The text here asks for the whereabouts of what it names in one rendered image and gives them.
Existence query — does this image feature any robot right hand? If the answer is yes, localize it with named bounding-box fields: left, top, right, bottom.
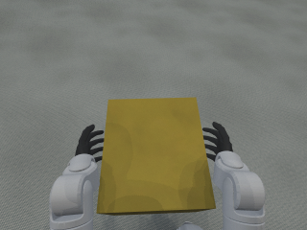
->
left=202, top=122, right=233, bottom=162

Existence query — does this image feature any carton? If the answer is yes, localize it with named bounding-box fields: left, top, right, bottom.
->
left=96, top=97, right=216, bottom=216

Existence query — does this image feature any right robot shin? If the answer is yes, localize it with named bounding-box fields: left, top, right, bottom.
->
left=180, top=221, right=193, bottom=227

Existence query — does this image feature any robot left forearm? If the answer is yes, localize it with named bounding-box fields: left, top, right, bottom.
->
left=49, top=153, right=100, bottom=230

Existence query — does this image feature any robot left hand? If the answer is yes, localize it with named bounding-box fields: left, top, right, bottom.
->
left=75, top=125, right=105, bottom=162

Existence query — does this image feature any robot right forearm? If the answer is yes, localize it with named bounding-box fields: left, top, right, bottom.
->
left=212, top=150, right=266, bottom=230

